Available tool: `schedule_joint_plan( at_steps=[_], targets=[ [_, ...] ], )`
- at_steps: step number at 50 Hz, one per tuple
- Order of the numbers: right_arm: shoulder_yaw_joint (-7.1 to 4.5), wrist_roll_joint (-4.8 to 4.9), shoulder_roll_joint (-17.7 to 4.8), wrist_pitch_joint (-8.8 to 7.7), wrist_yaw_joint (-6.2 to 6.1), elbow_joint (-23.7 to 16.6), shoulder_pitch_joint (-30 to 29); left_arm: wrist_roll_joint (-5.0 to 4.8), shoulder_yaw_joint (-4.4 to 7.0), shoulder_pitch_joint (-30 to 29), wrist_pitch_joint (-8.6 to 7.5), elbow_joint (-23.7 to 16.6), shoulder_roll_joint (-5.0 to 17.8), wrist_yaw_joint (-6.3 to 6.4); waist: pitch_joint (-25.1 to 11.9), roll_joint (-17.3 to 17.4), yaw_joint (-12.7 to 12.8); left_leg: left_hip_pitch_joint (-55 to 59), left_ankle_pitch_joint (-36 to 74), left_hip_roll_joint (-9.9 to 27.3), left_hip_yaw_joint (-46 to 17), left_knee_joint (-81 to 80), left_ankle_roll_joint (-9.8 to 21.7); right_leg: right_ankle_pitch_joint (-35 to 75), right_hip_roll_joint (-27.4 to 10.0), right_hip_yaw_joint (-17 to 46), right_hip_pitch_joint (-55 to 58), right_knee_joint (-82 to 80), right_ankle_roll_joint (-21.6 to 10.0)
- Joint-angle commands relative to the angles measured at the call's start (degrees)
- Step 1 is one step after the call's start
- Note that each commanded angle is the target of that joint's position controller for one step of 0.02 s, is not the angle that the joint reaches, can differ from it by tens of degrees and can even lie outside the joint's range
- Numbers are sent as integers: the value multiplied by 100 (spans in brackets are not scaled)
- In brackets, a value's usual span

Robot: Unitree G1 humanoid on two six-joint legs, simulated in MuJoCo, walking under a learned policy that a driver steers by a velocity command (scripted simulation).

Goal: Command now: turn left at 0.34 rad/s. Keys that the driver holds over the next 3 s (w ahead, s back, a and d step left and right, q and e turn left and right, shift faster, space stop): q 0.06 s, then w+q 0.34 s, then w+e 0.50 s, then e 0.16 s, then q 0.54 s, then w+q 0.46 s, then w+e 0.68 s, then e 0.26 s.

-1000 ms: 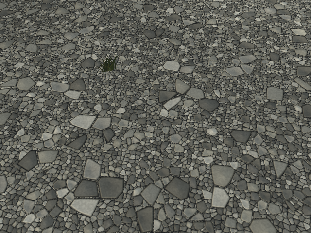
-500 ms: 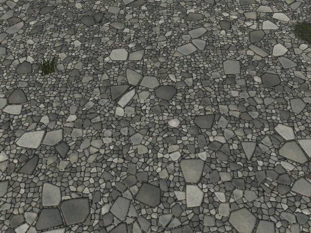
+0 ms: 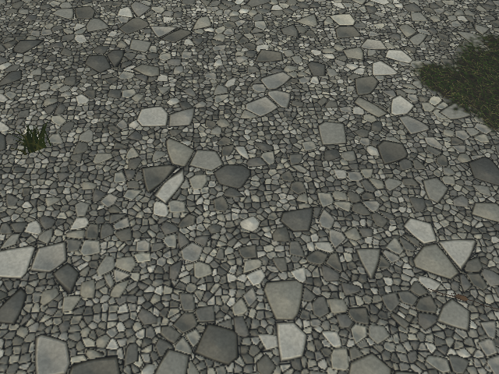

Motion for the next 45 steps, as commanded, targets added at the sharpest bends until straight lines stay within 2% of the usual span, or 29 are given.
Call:
schedule_joint_plan(
  at_steps=[1,2,3,4,5,6,7,8,10,12,14,17,18,20,21,22,23,24,25,26,27,28,29,32,34,37,40,42,45],
  targets=[
    [-300,97,-1079,37,-95,-498,-283,-15,187,427,-113,-199,508,-13,-786,1047,305,923,2510,985,-1596,-369,849,853,76,-237,346,-929,-193],
    [-270,96,-951,48,-121,-571,-326,31,229,580,-113,-183,623,-18,-940,818,344,408,2007,837,-1447,-136,653,1268,-279,-101,954,-917,-333],
    [-224,60,-743,22,-102,-702,-282,135,324,543,-74,-211,1008,-9,-915,-120,171,-444,1103,351,-821,439,374,2369,-975,446,1378,-694,-715],
    [-208,58,-697,-27,-58,-770,-321,236,393,680,-31,-180,1152,-54,-796,-1303,308,-1418,-768,-187,38,1060,91,2464,-1749,1288,1533,-1084,-1343],
    [-268,34,-896,-67,-22,-785,-413,312,344,568,-61,-280,974,-48,-672,-1475,416,-1991,-2084,-29,282,2287,-60,2258,-2471,1890,1548,-1419,-1815],
    [-352,40,-1069,-67,11,-781,-479,285,284,534,-120,-330,823,-28,-501,-1016,396,-2304,-1956,243,202,3084,-81,1545,-2502,1852,1451,-1566,-1827],
    [-366,47,-1025,-29,44,-748,-436,178,248,390,-180,-352,733,-3,-298,-710,304,-2473,-1567,398,167,3346,-114,686,-2245,1540,1368,-1658,-1631],
    [-331,31,-895,-4,81,-761,-470,72,241,333,-242,-324,734,11,-33,-657,319,-2731,-1169,494,160,3314,-167,198,-2055,1299,1361,-1803,-1478],
    [-245,16,-681,-39,162,-871,-661,73,256,503,-310,-244,831,8,136,-667,467,-2752,-703,559,416,3122,-257,180,-1847,863,1282,-2022,-1382],
    [-186,18,-595,-114,251,-1023,-841,91,286,659,-357,-203,899,-28,84,-674,585,-2460,-404,602,641,2569,-282,363,-1742,446,1240,-2084,-1344],
    [-117,11,-499,-168,325,-1179,-1018,63,337,733,-400,-165,1048,-86,65,-733,653,-1970,-334,628,827,1903,-223,525,-1723,81,1027,-2066,-1311],
    [-112,30,-609,-175,380,-1289,-975,-28,414,802,-433,-116,1252,-187,91,-842,610,-1195,-531,527,1125,1280,-49,329,-1791,-215,657,-1935,-1271],
    [-128,46,-669,-169,387,-1302,-893,-61,424,802,-429,-104,1278,-217,101,-840,549,-980,-513,486,1200,1112,34,250,-1869,-238,579,-1847,-1248],
    [-196,34,-745,-151,376,-1153,-336,-116,405,679,-403,-100,1249,-247,8,-677,187,15,-273,202,1510,546,242,552,-1822,-559,156,-1218,-1062],
    [-319,46,-923,-149,318,-960,316,-70,309,849,-422,-29,1043,-264,-303,-395,-106,1191,-251,-19,1469,351,415,1316,-1623,-837,-343,-359,-911],
    [-464,52,-1258,-157,231,-783,1237,63,153,855,-466,-61,682,-282,-799,384,-554,2545,-354,575,426,2,680,1241,-1232,-1373,-1220,1383,-532],
    [-547,-26,-2038,-222,177,-840,1577,140,-16,834,-590,-515,197,-283,-1303,2172,-402,3549,-1470,2286,-2998,-1167,1763,-1372,-314,-1155,-3256,3611,-145],
    [-435,-37,-1625,-358,219,-896,1542,-114,113,503,-689,-423,814,-283,-1261,1038,-684,3255,-1876,2570,-3491,-1592,1959,-1252,-456,-178,-3737,4439,-233],
    [-328,-72,-1345,-431,233,-874,1278,-237,165,351,-702,-462,993,-313,-732,930,-494,2819,-1797,2451,-2727,-1528,1729,-750,-717,-162,-3967,4527,-421],
    [-245,-81,-1098,-464,243,-896,939,-165,143,365,-677,-387,949,-300,-455,624,-297,2238,-1480,2190,-2011,-1506,1485,-195,-969,-201,-3745,4287,-516],
    [-176,-102,-894,-472,245,-930,571,-57,148,426,-634,-296,907,-296,-227,519,-99,1711,-958,1938,-1442,-1587,1317,253,-1111,-156,-3450,3948,-522],
    [-130,-156,-782,-498,239,-955,343,-44,162,628,-552,-198,873,-314,-124,612,102,1311,-556,1710,-935,-1776,1149,630,-1205,-122,-3075,3791,-534],
    [-137,-185,-796,-548,229,-938,282,-65,150,784,-482,-120,794,-339,-112,739,204,1100,-107,1665,-647,-1910,1129,915,-1179,-127,-2873,3745,-492],
    [-164,-239,-776,-675,194,-766,440,-76,126,750,-357,-12,644,-318,41,325,198,1124,1250,1486,281,-2050,1005,1558,-955,115,-3041,3382,-356],
    [-159,-232,-763,-687,147,-658,511,-58,103,554,-375,-71,559,-315,130,282,163,1217,1831,1393,760,-2085,878,2068,-743,227,-3124,2712,-299],
    [-152,-194,-814,-685,57,-560,529,-41,39,125,-426,-166,424,-410,227,322,26,1268,2085,1293,1268,-2259,603,2853,-612,-146,-2794,1590,-332],
    [-174,-143,-895,-629,-6,-356,863,-50,-56,-422,-447,-371,242,-543,445,211,-206,1762,2550,1440,1490,-2214,480,2878,-578,-417,-2888,869,-457],
    [-192,-120,-960,-531,-46,-254,1027,-58,-91,-719,-476,-540,197,-649,505,190,-286,2270,3149,1565,1594,-1984,441,2585,-501,-614,-3054,532,-574],
    [-241,-127,-1177,-361,-159,-241,1039,-64,-32,-716,-465,-687,345,-747,127,483,-85,2786,5792,1645,1808,-1071,368,1733,-74,-1159,-2543,453,-828]
  ],
)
